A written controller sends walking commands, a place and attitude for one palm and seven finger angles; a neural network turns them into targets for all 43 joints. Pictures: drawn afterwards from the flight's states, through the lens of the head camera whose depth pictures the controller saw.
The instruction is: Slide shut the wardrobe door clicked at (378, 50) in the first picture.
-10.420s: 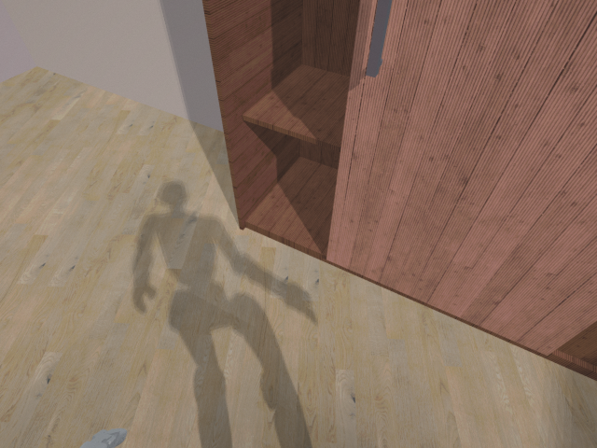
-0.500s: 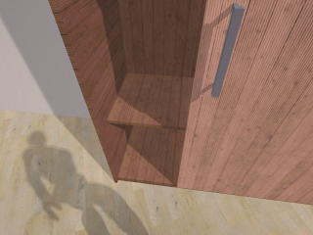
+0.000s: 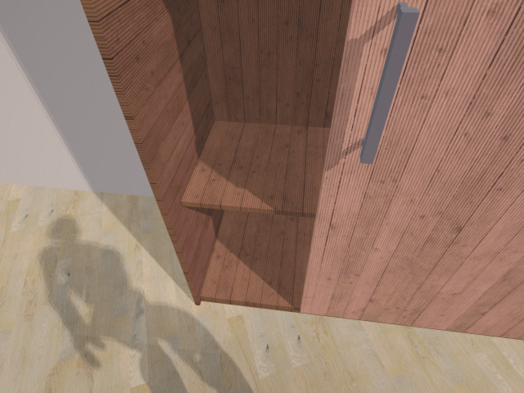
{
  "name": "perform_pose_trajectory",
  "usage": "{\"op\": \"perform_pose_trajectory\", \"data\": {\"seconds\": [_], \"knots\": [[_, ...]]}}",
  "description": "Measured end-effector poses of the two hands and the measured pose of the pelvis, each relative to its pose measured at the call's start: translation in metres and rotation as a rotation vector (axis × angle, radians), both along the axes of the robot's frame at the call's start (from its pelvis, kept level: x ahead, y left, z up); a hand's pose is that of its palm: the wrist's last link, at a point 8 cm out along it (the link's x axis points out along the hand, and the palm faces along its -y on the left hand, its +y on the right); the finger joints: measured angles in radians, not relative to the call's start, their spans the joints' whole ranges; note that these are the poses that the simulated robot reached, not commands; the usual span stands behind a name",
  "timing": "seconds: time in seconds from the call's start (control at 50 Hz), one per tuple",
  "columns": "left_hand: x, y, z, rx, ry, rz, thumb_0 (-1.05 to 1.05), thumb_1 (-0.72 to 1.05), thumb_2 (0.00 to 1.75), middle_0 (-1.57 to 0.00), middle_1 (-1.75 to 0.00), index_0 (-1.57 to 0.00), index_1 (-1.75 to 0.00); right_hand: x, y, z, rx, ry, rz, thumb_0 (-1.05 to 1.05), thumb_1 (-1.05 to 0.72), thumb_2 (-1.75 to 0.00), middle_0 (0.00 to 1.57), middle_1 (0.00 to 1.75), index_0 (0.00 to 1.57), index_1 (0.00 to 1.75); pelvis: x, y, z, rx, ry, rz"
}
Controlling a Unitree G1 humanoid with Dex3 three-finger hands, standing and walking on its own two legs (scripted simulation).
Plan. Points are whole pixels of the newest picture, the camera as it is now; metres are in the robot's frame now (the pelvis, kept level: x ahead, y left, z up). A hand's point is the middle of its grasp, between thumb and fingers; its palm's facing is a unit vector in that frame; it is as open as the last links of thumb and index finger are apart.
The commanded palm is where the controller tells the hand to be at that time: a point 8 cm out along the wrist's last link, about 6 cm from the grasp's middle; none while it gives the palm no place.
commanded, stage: look again from close up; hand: right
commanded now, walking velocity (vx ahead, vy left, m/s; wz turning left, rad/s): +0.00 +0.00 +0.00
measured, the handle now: (382, 92) +0.53 -0.17 +0.22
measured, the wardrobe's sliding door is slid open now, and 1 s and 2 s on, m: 0.41 0.41 0.41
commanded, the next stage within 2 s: none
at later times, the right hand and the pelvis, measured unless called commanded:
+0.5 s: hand out of the picture -0.02 -0.14 -0.18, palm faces +0.07 +0.99 -0.12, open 7.4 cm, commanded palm none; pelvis +0.01 +0.00 +0.00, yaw +0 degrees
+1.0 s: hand out of the picture -0.01 -0.14 -0.18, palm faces +0.07 +0.99 -0.11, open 7.4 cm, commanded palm none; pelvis +0.01 +0.01 +0.00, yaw +0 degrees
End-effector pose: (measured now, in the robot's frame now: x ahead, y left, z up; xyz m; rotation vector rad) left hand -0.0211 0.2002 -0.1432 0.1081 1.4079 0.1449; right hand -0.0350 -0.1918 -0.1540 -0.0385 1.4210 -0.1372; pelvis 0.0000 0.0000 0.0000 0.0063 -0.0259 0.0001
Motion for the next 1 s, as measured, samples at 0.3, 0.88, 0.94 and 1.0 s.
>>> {"op": "perform_pose_trajectory", "data": {"seconds": [0.3, 0.88, 0.94, 1.0], "knots": [[0.005, 0.000, 0.001, -0.001, -0.002, -0.002, 0.01, 0.92, 0.90, -0.20, -0.30, -0.20, -0.30, 0.008, -0.001, 0.002, -0.005, -0.007, 0.003, 0.01, -0.91, -0.90, 0.19, 0.30, 0.19, 0.30, 0.005, 0.001, 0.001, -0.002, -0.003, 0.001], [0.010, 0.003, 0.001, -0.004, 0.008, -0.002, 0.00, 0.91, 0.90, -0.20, -0.30, -0.20, -0.30, 0.011, 0.005, 0.002, 0.001, 0.009, 0.000, 0.01, -0.91, -0.90, 0.19, 0.30, 0.19, 0.30, 0.013, 0.005, 0.002, -0.002, 0.000, 0.002], [0.010, 0.002, 0.001, -0.005, 0.009, -0.003, 0.01, 0.91, 0.90, -0.20, -0.30, -0.20, -0.30, 0.012, 0.005, 0.002, 0.000, 0.007, -0.001, 0.01, -0.91, -0.90, 0.19, 0.30, 0.19, 0.30, 0.013, 0.005, 0.002, -0.002, 0.000, 0.001], [0.011, 0.002, 0.001, -0.005, 0.010, -0.004, 0.01, 0.92, 0.90, -0.20, -0.30, -0.20, -0.30, 0.013, 0.004, 0.002, -0.002, 0.005, -0.002, 0.01, -0.91, -0.90, 0.19, 0.30, 0.19, 0.30, 0.014, 0.005, 0.002, -0.002, 0.000, 0.000]]}}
